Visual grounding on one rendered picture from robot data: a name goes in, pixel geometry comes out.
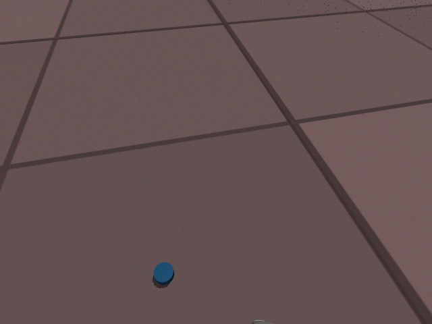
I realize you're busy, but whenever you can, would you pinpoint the tin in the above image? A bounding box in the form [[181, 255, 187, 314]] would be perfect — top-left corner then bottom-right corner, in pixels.
[[154, 263, 174, 285]]

